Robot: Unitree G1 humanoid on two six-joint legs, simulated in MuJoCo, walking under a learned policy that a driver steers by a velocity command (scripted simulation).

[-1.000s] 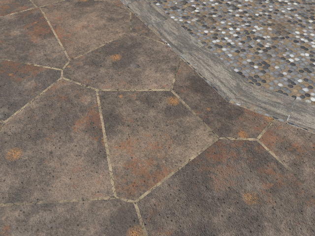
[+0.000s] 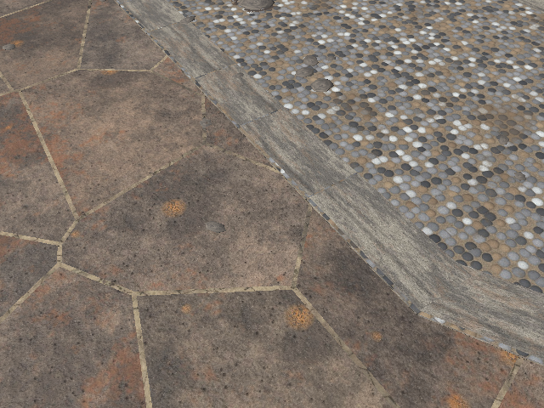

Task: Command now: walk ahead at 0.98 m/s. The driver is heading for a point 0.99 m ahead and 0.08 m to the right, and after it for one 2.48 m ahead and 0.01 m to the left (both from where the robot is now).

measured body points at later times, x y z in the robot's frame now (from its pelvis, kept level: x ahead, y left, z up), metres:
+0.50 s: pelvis +0.48 -0.04 +0.01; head +0.49 -0.03 +0.45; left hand +0.40 +0.23 -0.13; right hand +0.66 -0.27 -0.09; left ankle +0.58 +0.12 -0.65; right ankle +0.41 -0.09 -0.73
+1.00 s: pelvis +0.94 +0.01 +0.01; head +0.98 +0.01 +0.45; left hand +1.12 +0.24 -0.11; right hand +0.89 -0.25 -0.13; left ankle +0.87 +0.08 -0.73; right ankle +1.11 -0.11 -0.67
